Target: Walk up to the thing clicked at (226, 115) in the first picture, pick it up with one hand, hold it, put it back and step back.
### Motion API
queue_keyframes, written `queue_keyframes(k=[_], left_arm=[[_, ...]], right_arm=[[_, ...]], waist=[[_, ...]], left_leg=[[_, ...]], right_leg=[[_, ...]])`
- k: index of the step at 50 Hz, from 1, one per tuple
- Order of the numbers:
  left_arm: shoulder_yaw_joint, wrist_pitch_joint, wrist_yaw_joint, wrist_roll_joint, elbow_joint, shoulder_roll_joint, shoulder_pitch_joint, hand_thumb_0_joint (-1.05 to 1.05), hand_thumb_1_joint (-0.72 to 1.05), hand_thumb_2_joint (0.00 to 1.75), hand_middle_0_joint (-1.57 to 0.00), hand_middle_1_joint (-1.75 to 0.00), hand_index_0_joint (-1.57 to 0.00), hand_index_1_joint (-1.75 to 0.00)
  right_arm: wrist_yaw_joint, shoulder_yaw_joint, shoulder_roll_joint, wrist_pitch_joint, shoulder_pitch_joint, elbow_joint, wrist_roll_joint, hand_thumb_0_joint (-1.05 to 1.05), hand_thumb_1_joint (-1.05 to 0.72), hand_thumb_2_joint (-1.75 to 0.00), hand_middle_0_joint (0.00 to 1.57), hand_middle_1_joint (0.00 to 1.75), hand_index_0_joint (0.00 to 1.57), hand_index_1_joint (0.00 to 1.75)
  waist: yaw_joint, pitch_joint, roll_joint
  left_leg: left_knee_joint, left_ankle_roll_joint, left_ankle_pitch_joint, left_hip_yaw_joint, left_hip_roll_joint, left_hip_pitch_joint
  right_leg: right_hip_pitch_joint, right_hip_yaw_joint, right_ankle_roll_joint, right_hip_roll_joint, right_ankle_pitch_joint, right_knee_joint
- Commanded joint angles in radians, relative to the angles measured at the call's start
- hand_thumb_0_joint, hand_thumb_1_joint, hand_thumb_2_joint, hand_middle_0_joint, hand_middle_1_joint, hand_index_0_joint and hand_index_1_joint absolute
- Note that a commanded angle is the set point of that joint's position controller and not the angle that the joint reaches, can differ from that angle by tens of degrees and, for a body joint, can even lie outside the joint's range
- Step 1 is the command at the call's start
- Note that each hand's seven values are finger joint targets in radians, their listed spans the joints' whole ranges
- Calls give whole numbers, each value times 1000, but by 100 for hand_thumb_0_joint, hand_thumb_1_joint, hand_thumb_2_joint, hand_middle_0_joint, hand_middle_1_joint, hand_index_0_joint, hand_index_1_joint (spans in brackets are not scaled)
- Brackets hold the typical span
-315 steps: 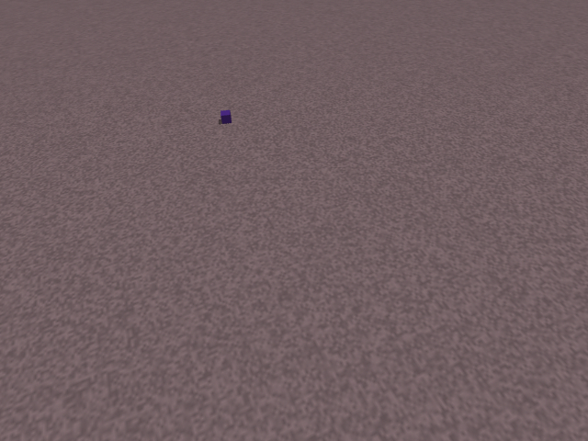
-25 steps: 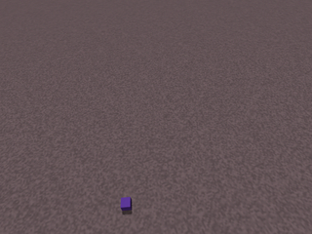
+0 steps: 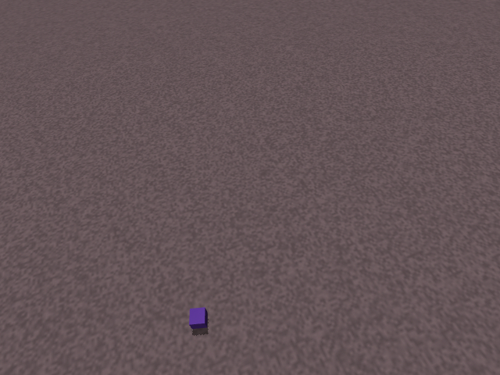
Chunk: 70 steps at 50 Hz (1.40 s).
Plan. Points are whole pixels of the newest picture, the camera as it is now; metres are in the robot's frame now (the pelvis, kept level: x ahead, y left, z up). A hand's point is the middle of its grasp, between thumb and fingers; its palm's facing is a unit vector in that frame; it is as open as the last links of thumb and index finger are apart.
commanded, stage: walk up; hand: left
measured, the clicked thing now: (198, 318) +0.42 +0.26 -0.73
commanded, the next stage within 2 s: stand in 1.06 s
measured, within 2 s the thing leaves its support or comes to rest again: neither
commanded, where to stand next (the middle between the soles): +0.07 +0.00 m, yaw +4 degrees
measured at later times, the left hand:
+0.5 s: hand out of the picture +0.11 +0.26 -0.14, palm faces +0.03 -0.94 -0.34, open 7.4 cm
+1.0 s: hand out of the picture +0.08 +0.27 -0.15, palm faces +0.09 -0.94 -0.33, open 7.4 cm
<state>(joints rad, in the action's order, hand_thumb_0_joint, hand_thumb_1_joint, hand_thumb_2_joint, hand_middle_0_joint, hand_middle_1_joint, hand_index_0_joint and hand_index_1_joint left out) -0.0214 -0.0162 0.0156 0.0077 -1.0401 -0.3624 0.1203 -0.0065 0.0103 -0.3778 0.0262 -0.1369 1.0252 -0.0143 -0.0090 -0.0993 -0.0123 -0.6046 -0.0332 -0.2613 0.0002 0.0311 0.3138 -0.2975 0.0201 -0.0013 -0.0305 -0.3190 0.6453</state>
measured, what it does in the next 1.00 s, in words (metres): stands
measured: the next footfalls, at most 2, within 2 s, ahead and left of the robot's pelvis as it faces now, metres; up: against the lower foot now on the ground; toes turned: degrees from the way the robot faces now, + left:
none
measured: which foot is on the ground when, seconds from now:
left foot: down 0.00-1.00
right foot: down 0.00-1.00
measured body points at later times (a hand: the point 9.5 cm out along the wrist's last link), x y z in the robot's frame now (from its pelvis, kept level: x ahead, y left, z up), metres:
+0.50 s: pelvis +0.00 +0.00 +0.01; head +0.04 +0.00 +0.46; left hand +0.11 +0.31 -0.12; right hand +0.10 -0.31 -0.12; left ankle +0.04 +0.14 -0.73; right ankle +0.02 -0.12 -0.73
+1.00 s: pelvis +0.01 +0.00 +0.01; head +0.04 +0.01 +0.46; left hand +0.08 +0.32 -0.12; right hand +0.14 -0.29 -0.11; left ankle +0.04 +0.14 -0.73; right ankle +0.02 -0.12 -0.73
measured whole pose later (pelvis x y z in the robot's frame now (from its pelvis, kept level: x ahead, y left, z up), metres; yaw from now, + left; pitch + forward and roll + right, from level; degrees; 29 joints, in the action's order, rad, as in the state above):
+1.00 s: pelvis +0.01 +0.00 +0.01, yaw +5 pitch -1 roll -1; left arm -0.05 -0.03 0.03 0.01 -1.08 -0.36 0.05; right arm -0.01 0.00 -0.37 0.02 -0.06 1.07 0.00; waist 0.01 -0.08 0.00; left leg -0.52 -0.03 -0.21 0.08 0.01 0.30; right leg -0.22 0.10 -0.01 -0.04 -0.27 0.51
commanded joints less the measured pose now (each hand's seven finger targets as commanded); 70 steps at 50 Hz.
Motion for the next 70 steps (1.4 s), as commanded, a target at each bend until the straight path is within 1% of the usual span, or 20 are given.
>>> queue_keyframes(k=[1,4,10,15,17,19,21,25,29,35,41,46,52,53,54,56,59,62,65,70], left_arm=[[-58,34,-20,-6,55,-257,-75,0,90,90,-20,-30,-20,-30],[-59,28,-22,-8,51,-254,-101,0,90,90,-20,-30,-20,-30],[-62,14,-20,-7,34,-242,-143,0,90,90,-20,-30,-20,-30],[-63,4,-12,-6,29,-231,-168,0,90,90,-20,-30,-20,-30],[-62,2,-7,-5,26,-222,-172,0,90,90,-20,-30,-20,-30],[-63,3,-5,-2,19,-217,-155,0,90,90,-20,-30,-20,-30],[-65,7,-4,0,18,-222,-150,0,90,90,-20,-30,-20,-30],[-68,10,-5,-2,28,-232,-168,0,90,90,-20,-30,-20,-30],[-66,8,-5,-3,28,-218,-148,0,90,90,-20,-30,-20,-30],[-68,10,-6,-1,26,-225,-144,0,90,90,-20,-30,-20,-30],[-70,10,-6,-1,26,-221,-133,0,90,90,-20,-30,-20,-30],[-72,13,-7,0,25,-218,-120,0,90,90,-20,-30,-20,-30],[-70,11,-5,-1,32,-211,-116,0,90,90,-20,-30,-20,-30],[-48,14,-3,-1,-13,-172,-70,0,90,90,-20,-30,-20,-30],[-46,19,-2,4,-18,-177,-81,0,90,90,-20,-30,-20,-30],[-46,27,-2,8,-27,-189,-92,0,90,90,-20,-30,-20,-30],[-44,41,-6,8,-37,-207,-101,0,90,90,-20,-30,-20,-30],[-40,49,-10,0,-47,-201,-85,0,90,90,-20,-30,-20,-30],[-41,50,-14,-3,-54,-202,-74,0,90,90,-20,-30,-20,-30],[-42,45,-18,0,-55,-196,-75,0,90,90,-20,-30,-20,-30]], right_arm=[[20,39,-207,19,31,-32,1,0,-90,-90,20,30,20,30],[22,39,-216,12,35,-8,2,0,-90,-90,20,30,20,30],[19,36,-219,8,79,10,11,0,-90,-90,20,30,20,30],[15,36,-228,7,96,16,21,0,-90,-90,20,30,20,30],[13,35,-236,11,102,16,23,0,-90,-90,20,30,20,30],[13,33,-236,14,113,13,22,0,-90,-90,20,30,20,30],[14,34,-233,16,114,10,21,0,-90,-90,20,30,20,30],[16,34,-226,15,88,12,18,0,-90,-90,20,30,20,30],[15,33,-232,13,102,4,18,0,-90,-90,20,30,20,30],[15,36,-229,9,98,2,17,0,-90,-90,20,30,20,30],[14,36,-228,7,105,-2,17,0,-90,-90,20,30,20,30],[13,37,-223,7,102,-7,18,0,-90,-90,20,30,20,30],[14,38,-230,7,103,-14,22,0,-90,-90,20,30,20,30],[11,20,-183,7,128,0,40,0,-90,-90,20,30,20,30],[10,23,-193,5,146,-5,40,0,-90,-90,20,30,20,30],[10,23,-197,2,146,1,38,0,-90,-90,20,30,20,30],[9,19,-193,6,124,17,32,0,-90,-90,20,30,20,30],[10,20,-193,10,113,29,28,0,-90,-90,20,30,20,30],[11,17,-187,10,115,31,27,0,-90,-90,20,30,20,30],[16,17,-183,6,122,37,29,0,-90,-90,20,30,20,30]], waist=[[2,181,102],[1,188,91],[10,163,61],[12,123,14],[14,130,-13],[23,152,-27],[22,176,-17],[3,193,15],[16,182,-5],[9,175,16],[11,158,9],[13,169,-1],[14,179,-28],[35,203,-62],[29,167,-67],[24,143,-44],[9,147,2],[10,163,4],[15,169,12],[17,161,21]], left_leg=[[39,60,212,52,44,-63],[41,54,221,38,36,-84],[71,60,239,61,51,-72],[152,61,98,110,68,-28],[194,68,43,143,84,0],[205,71,64,158,96,9],[175,69,142,136,86,-5],[129,59,218,101,61,-37],[163,73,210,141,86,-29],[141,68,212,129,65,-41],[164,71,182,147,68,-18],[167,71,218,157,71,-27],[198,78,194,180,75,-21],[266,62,87,197,98,-61],[287,57,4,202,91,-39],[308,54,-46,205,86,-8],[266,49,185,165,80,-99],[246,49,303,148,83,-145],[248,44,346,137,85,-170],[261,37,340,126,89,-175]], right_leg=[[85,-139,78,-128,275,-161],[83,-133,83,-144,290,-164],[69,-103,69,-124,180,-190],[53,-99,64,-107,10,-213],[85,-80,57,-87,-8,-200],[131,-69,57,-83,17,-198],[149,-71,59,-91,78,-202],[147,-81,65,-113,137,-219],[148,-49,51,-93,100,-210],[132,-54,53,-108,97,-227],[140,-46,49,-106,67,-239],[155,-31,48,-103,87,-235],[176,-22,42,-93,84,-215],[179,-30,30,-93,3,-267],[175,-39,27,-96,-13,-292],[200,-38,24,-101,15,-307],[189,-50,19,-118,115,-325],[206,-41,14,-121,228,-336],[220,-32,10,-118,286,-334],[233,-27,8,-117,286,-343]])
